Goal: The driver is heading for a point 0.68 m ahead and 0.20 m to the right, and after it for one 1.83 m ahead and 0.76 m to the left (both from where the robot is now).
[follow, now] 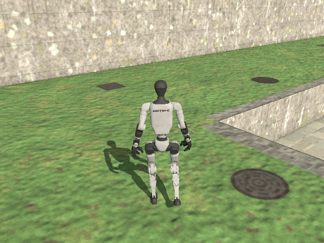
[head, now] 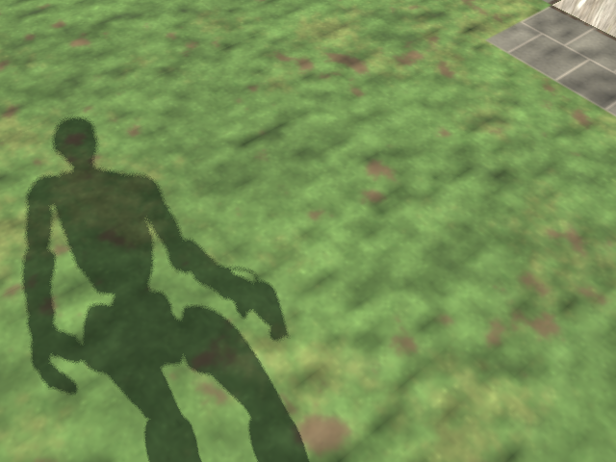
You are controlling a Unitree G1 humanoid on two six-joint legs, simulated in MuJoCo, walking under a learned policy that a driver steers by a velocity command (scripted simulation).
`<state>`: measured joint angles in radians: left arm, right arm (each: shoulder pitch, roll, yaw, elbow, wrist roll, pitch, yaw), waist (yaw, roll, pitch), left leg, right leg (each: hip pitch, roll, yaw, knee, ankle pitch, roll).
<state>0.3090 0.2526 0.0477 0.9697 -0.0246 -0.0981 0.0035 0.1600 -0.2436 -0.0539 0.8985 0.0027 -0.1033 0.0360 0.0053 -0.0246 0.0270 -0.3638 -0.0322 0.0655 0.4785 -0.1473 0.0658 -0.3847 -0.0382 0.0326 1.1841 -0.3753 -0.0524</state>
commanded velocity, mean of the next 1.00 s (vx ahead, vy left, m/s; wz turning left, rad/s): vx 0.49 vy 0.00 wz -0.07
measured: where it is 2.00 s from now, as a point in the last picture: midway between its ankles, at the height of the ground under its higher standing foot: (327, 385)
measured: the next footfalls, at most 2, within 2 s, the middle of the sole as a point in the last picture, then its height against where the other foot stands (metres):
right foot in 0.44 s outside the picture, level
left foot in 0.98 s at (285, 351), level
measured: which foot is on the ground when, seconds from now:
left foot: down 0.00-0.44, up 0.46-0.96, down 0.98-1.00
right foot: up 0.00-0.42, down 0.44-1.00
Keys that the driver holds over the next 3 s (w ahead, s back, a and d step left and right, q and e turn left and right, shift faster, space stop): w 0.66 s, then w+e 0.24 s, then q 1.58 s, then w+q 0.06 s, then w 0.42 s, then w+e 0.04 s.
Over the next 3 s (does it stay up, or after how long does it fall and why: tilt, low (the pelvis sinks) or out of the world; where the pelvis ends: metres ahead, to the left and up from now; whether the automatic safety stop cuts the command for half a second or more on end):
stays up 0.68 0.11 0.01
